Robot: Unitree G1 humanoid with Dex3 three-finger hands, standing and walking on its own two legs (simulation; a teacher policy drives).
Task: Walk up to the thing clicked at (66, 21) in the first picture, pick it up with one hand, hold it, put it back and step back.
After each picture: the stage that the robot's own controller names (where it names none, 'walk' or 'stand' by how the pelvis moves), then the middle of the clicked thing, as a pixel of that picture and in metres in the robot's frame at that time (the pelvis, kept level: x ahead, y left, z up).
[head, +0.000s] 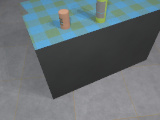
stand; (64, 19) +0.90 +0.14 -0.08
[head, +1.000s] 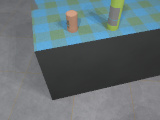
walk; (72, 21) +0.80 +0.11 -0.07
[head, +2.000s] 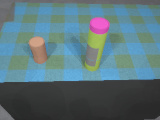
walk; (38, 50) +0.53 +0.23 -0.05
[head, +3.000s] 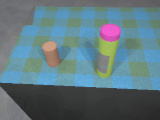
stand; (51, 54) +0.53 +0.19 -0.06
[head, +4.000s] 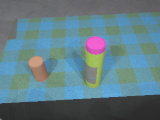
stand; (38, 69) +0.47 +0.23 -0.08
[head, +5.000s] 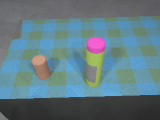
stand; (41, 67) +0.50 +0.22 -0.09
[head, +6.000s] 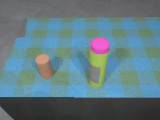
stand; (44, 66) +0.50 +0.21 -0.09
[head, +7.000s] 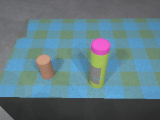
stand; (45, 67) +0.50 +0.21 -0.09
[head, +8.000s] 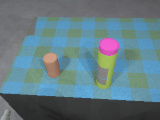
rise first; (52, 65) +0.50 +0.19 -0.08
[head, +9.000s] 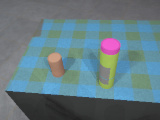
go down; (56, 65) +0.52 +0.18 -0.08
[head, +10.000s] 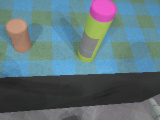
go down; (19, 36) +0.52 +0.18 -0.02
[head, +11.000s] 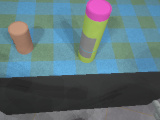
approach; (21, 38) +0.53 +0.18 -0.01
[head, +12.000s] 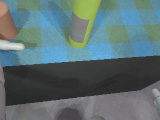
close in; (2, 22) +0.55 +0.19 +0.03
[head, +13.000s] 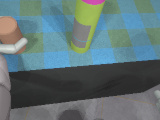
lift; (11, 36) +0.50 +0.17 +0.02
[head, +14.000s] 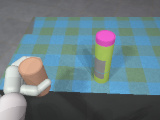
lift; (36, 77) +0.32 +0.17 +0.11
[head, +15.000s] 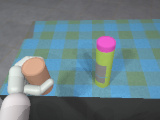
hold; (38, 77) +0.32 +0.16 +0.11
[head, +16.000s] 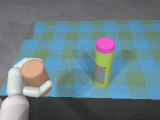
hold; (37, 78) +0.32 +0.16 +0.10
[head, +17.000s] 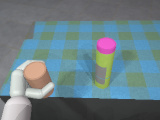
crouch; (40, 80) +0.32 +0.16 +0.09
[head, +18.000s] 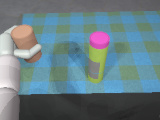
crouch; (27, 44) +0.44 +0.18 +0.12
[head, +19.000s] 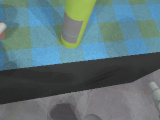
lower; out of the picture +0.54 +0.20 +0.02
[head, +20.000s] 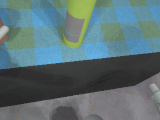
lower; out of the picture +0.53 +0.20 +0.03
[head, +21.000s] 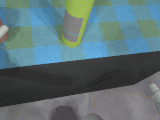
lower; out of the picture +0.53 +0.19 +0.03
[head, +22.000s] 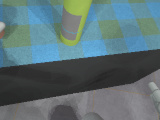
lower; out of the picture +0.54 +0.19 +0.03
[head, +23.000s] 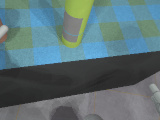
loosen; out of the picture +0.53 +0.19 +0.03
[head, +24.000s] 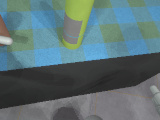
withdraw; out of the picture +0.53 +0.19 +0.02
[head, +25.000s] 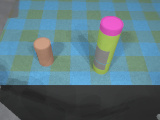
sink last; (44, 52) +0.51 +0.16 -0.03
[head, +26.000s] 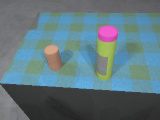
stand; (53, 58) +0.53 +0.18 -0.04
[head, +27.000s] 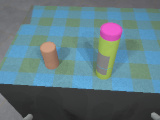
stand; (50, 56) +0.51 +0.18 -0.03
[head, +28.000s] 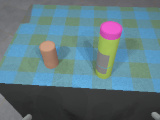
stand; (49, 55) +0.51 +0.18 -0.03
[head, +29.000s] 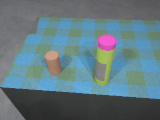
stand; (53, 63) +0.53 +0.18 -0.08
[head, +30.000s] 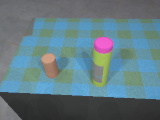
stand; (50, 66) +0.51 +0.19 -0.09
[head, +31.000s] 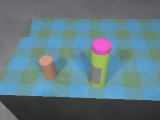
stand; (48, 67) +0.50 +0.20 -0.09
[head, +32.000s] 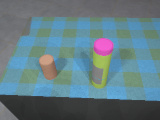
stand; (48, 67) +0.49 +0.19 -0.09
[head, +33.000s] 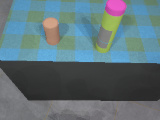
walk; (51, 32) +0.59 +0.15 -0.07
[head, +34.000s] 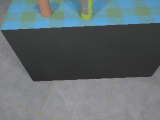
walk; (44, 5) +0.84 +0.26 -0.05
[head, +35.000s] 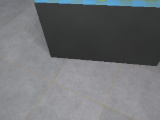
stand; out of the picture +1.15 +0.16 -0.06
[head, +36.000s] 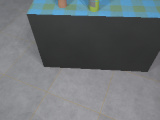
stand; out of the picture +1.12 +0.17 -0.08
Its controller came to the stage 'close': yes
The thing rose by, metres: 0.20
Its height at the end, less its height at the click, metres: +0.00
